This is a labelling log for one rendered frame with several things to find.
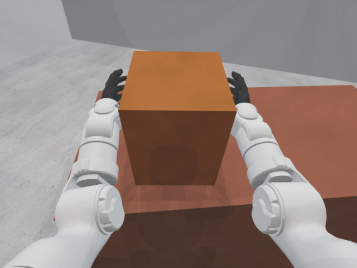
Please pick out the robot right forearm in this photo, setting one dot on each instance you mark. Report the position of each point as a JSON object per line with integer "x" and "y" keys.
{"x": 260, "y": 151}

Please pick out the robot right upper arm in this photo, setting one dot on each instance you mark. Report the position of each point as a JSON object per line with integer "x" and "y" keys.
{"x": 294, "y": 216}

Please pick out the pedestal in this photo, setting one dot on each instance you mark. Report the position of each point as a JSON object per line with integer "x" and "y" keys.
{"x": 211, "y": 226}

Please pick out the robot left hand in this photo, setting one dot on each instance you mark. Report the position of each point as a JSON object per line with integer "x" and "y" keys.
{"x": 111, "y": 89}

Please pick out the robot left forearm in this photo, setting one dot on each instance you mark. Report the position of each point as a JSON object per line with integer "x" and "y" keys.
{"x": 97, "y": 159}

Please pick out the carton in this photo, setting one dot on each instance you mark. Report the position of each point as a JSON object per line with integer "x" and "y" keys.
{"x": 176, "y": 112}

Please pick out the robot left upper arm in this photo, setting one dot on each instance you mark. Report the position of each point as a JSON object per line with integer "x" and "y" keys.
{"x": 85, "y": 219}

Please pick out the robot right hand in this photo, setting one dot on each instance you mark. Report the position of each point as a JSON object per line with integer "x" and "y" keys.
{"x": 240, "y": 91}

